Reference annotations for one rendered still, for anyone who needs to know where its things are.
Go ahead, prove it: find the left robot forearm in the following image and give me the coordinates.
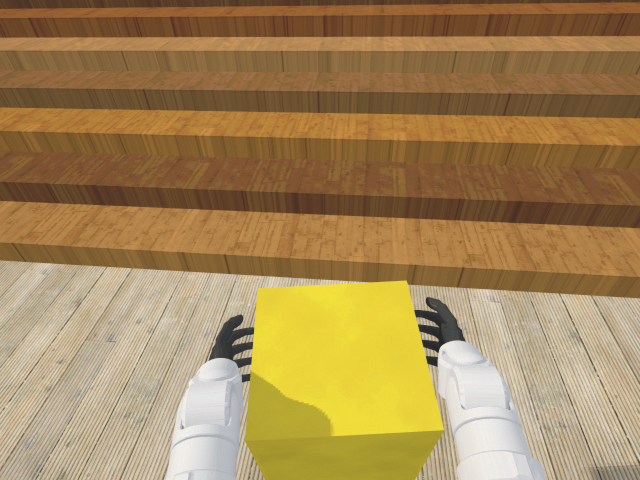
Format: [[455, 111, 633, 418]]
[[165, 358, 243, 480]]

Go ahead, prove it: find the carton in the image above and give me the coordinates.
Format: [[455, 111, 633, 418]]
[[245, 281, 444, 480]]

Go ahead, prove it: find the robot right hand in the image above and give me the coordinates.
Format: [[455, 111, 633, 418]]
[[414, 297, 466, 367]]

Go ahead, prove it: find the right robot forearm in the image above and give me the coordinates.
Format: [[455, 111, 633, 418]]
[[438, 340, 547, 480]]

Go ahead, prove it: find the robot left hand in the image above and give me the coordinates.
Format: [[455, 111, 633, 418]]
[[209, 315, 254, 383]]

